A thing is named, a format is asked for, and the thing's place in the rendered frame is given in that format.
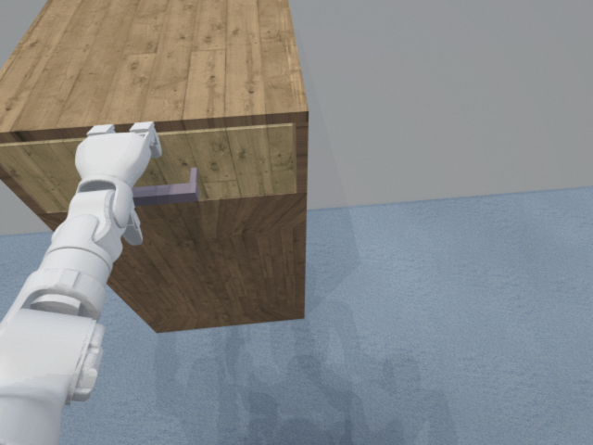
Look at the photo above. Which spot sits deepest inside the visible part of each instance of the left robot forearm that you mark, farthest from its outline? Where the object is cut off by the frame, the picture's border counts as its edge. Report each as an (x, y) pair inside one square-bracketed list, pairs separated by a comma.
[(74, 272)]

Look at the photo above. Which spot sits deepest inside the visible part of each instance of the left robot upper arm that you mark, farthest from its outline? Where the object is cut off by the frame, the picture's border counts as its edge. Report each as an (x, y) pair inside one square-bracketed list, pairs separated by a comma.
[(47, 360)]

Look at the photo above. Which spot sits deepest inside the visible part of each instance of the left robot hand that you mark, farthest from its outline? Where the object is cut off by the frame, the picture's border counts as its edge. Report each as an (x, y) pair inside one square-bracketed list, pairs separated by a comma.
[(121, 155)]

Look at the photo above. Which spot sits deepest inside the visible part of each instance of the drawer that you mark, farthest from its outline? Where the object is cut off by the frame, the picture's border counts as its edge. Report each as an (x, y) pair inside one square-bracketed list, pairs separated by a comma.
[(231, 162)]

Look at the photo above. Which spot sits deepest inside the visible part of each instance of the handle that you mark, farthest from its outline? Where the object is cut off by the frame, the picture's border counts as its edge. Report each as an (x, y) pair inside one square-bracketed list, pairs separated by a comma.
[(167, 193)]

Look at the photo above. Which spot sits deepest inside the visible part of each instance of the cabinet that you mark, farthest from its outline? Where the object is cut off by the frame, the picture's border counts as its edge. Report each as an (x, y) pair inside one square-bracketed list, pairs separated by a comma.
[(185, 65)]

